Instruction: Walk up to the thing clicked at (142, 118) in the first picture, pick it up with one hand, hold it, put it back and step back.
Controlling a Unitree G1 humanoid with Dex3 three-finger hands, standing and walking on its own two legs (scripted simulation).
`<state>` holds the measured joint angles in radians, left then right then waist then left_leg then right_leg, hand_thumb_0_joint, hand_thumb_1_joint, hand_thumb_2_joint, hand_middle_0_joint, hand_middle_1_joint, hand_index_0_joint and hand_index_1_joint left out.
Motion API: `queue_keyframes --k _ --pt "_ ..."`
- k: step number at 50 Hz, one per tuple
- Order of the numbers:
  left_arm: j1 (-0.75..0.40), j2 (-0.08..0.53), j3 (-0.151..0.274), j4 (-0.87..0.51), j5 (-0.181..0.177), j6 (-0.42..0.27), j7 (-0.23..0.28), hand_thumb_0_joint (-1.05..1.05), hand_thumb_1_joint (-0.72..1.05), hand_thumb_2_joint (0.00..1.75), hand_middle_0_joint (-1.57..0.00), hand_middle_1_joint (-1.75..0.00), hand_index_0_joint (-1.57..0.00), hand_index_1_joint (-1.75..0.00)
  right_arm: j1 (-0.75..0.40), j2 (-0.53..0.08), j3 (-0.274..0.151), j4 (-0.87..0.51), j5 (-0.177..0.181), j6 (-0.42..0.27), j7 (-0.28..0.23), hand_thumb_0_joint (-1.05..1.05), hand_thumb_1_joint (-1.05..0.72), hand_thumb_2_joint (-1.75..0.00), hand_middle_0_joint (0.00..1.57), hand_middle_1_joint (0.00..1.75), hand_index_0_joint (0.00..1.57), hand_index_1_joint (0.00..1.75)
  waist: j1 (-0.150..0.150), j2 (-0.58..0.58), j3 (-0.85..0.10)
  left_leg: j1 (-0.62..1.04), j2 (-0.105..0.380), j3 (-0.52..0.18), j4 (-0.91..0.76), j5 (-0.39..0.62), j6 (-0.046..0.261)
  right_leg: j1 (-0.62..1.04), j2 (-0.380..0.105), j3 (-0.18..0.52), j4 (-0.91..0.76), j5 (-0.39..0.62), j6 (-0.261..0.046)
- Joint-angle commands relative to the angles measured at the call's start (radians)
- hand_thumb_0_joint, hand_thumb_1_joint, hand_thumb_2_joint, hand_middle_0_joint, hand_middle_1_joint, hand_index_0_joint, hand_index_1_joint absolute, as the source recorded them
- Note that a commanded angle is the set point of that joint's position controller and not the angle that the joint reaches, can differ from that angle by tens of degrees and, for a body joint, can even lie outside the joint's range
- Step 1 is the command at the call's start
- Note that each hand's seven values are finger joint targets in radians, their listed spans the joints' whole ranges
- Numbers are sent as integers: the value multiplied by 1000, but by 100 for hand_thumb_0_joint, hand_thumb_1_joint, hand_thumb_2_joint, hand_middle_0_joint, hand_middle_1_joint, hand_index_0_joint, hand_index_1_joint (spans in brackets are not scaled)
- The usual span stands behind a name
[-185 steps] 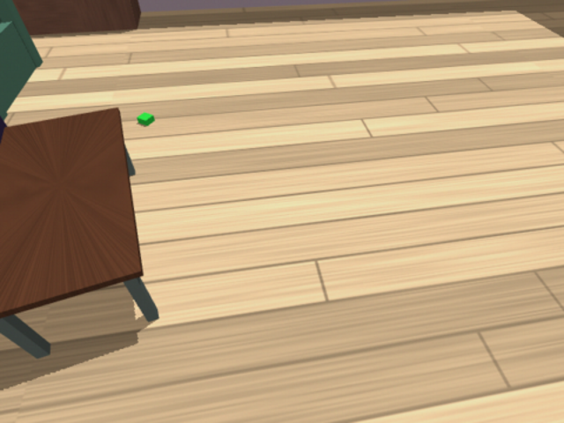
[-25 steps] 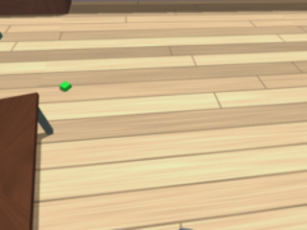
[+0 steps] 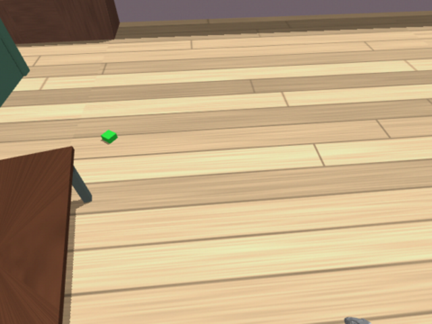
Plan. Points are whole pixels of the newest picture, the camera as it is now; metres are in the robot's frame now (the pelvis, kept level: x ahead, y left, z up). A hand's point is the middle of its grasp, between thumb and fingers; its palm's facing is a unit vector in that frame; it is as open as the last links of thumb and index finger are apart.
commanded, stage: walk up
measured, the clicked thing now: (109, 136) +1.37 +0.76 -0.76
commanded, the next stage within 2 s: stand in 0.22 s
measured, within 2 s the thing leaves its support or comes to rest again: neither
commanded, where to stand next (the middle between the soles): +0.05 +0.00 m, yaw -2 degrees
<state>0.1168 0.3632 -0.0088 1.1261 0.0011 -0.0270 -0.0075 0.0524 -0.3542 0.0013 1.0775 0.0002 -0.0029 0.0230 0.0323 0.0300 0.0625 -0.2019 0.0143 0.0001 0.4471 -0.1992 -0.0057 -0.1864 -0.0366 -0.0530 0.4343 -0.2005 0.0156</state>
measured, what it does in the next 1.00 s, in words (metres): stands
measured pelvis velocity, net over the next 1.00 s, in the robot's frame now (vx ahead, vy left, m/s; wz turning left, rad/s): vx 0.02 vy -0.01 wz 0.00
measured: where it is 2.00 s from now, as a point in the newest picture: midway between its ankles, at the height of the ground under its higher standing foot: outside the picture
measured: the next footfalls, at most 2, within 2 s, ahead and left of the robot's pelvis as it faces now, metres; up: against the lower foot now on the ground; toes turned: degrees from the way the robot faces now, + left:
none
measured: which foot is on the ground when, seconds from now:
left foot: down 0.00-1.00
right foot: down 0.00-1.00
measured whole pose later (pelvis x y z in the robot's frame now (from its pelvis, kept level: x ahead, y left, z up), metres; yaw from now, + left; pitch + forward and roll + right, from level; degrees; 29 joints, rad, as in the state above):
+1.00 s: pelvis +0.02 -0.01 +0.01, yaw +0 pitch -2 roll +0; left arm 0.10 0.35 -0.01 1.15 0.01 -0.02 -0.01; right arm 0.08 -0.35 0.00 1.16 -0.02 -0.01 0.01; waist 0.00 0.01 0.04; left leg -0.13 0.03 0.00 0.33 -0.16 -0.03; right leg -0.12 -0.02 -0.06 0.32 -0.17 0.00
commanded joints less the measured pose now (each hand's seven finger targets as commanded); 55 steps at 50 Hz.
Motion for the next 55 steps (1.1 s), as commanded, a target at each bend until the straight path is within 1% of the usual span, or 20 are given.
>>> queue_keyframes --k 1,6,8,10,11,12,13,15,18,23,25,29,31,33,36,40,45,50,53,55 --pt "-70 209 44 -47 0 -25 14 0 90 90 -20 -30 -20 -30 -42 -208 -40 -31 5 -15 -13 0 -90 -90 20 30 20 30 -20 -55 -101 65 103 -109 -119 91 39 23 -110 119 -137 71 -28" --pt "-91 210 47 -43 2 -20 14 0 90 90 -20 -30 -20 -30 -31 -212 -42 -2 -1 -17 -15 0 -90 -90 20 30 20 30 -23 -40 -109 56 105 -103 -153 83 32 69 -112 114 -146 89 -28" --pt "-87 206 48 -34 2 -18 14 0 90 90 -20 -30 -20 -30 -39 -208 -41 2 0 -17 -15 0 -90 -90 20 30 20 30 -19 -28 -101 52 108 -108 -165 80 31 72 -105 107 -155 73 -25" --pt "-86 207 49 -31 3 -16 15 0 90 90 -20 -30 -20 -30 -48 -204 -40 3 -3 -16 -14 0 -90 -90 20 30 20 30 -17 -21 -75 37 105 -106 -175 37 29 53 -104 112 -167 41 -23" --pt "-82 210 44 -22 10 -14 14 0 90 90 -20 -30 -20 -30 -45 -203 -41 4 -12 -25 -16 0 -90 -90 20 30 20 30 -26 -34 -105 48 122 -118 -190 62 24 81 -102 104 -141 49 -23" --pt "-83 197 44 -20 9 -12 14 0 90 90 -20 -30 -20 -30 -46 -213 -41 9 -13 -29 -17 0 -90 -90 20 30 20 30 -19 -15 -95 16 125 -127 -206 43 22 104 -99 102 -135 58 -20" --pt "-84 206 46 -23 9 -13 13 0 90 90 -20 -30 -20 -30 -50 -210 -41 8 -14 -32 -18 0 -90 -90 20 30 20 30 -17 -16 -105 21 124 -121 -204 75 19 112 -103 103 -132 68 -22" --pt "-85 205 46 -21 8 -11 13 0 90 90 -20 -30 -20 -30 -43 -212 -44 14 -14 -32 -20 0 -90 -90 20 30 20 30 -19 -11 -92 15 117 -116 -206 49 15 100 -103 107 -143 50 -22" --pt "-85 200 44 -21 9 -12 12 0 90 90 -20 -30 -20 -30 -32 -211 -43 19 -12 -33 -21 0 -90 -90 20 30 20 30 -27 -3 -97 23 119 -110 -201 83 16 107 -106 110 -148 79 -24" --pt "-81 201 42 -21 8 -8 10 0 90 90 -20 -30 -20 -30 -26 -210 -43 22 -10 -29 -22 0 -90 -90 20 30 20 30 -30 3 -61 9 112 -112 -217 -11 11 67 -100 111 -163 5 -26" --pt "-72 199 41 -22 10 -9 9 0 90 90 -20 -30 -20 -30 -23 -212 -42 22 -10 -30 -21 0 -90 -90 20 30 20 30 -27 0 -75 14 114 -114 -213 -2 13 83 -102 110 -159 23 -27" --pt "-74 198 40 -26 10 -13 11 0 90 90 -20 -30 -20 -30 -22 -209 -42 21 -8 -31 -22 0 -90 -90 20 30 20 30 -33 -29 -107 74 117 -103 -182 101 16 74 -109 113 -167 80 -25" --pt "-73 199 40 -26 9 -12 11 0 90 90 -20 -30 -20 -30 -11 -210 -40 25 -9 -30 -23 0 -90 -90 20 30 20 30 -38 -28 -98 75 116 -101 -182 98 17 67 -107 112 -170 84 -24" --pt "-75 199 42 -28 8 -11 13 0 90 90 -20 -30 -20 -30 -10 -213 -41 25 -12 -31 -25 0 -90 -90 20 30 20 30 -39 -29 -113 84 122 -97 -173 152 17 87 -111 112 -159 132 -28" --pt "-68 193 41 -24 5 -7 11 0 90 90 -20 -30 -20 -30 -7 -214 -38 29 -11 -30 -26 0 -90 -90 20 30 20 30 -36 -16 -93 56 118 -98 -187 117 14 91 -105 108 -164 97 -25" --pt "-65 203 41 -26 8 -7 13 0 90 90 -20 -30 -20 -30 -8 -207 -39 24 -8 -22 -23 0 -90 -90 20 30 20 30 -37 -45 -62 58 108 -99 -184 36 13 39 -101 110 -189 -6 -23" --pt "-69 205 45 -35 8 -11 15 0 90 90 -20 -30 -20 -30 -1 -206 -38 22 -13 -26 -24 0 -90 -90 20 30 20 30 -40 -35 -102 72 120 -94 -168 143 16 89 -111 114 -169 129 -27" --pt "-62 205 45 -35 7 -10 14 0 90 90 -20 -30 -20 -30 -12 -207 -36 19 -10 -27 -26 0 -90 -90 20 30 20 30 -34 -27 -105 88 122 -91 -164 157 12 92 -111 111 -169 140 -28" --pt "-68 211 46 -36 6 -9 16 0 90 90 -20 -30 -20 -30 -2 -200 -35 20 -10 -23 -26 0 -90 -90 20 30 20 30 -39 -43 -87 67 114 -91 -175 112 9 83 -107 114 -180 92 -26" --pt "-62 201 45 -37 7 -8 15 0 90 90 -20 -30 -20 -30 -13 -210 -36 17 -10 -24 -26 0 -90 -90 20 30 20 30 -32 -27 -102 78 122 -91 -166 144 13 99 -110 109 -171 135 -28"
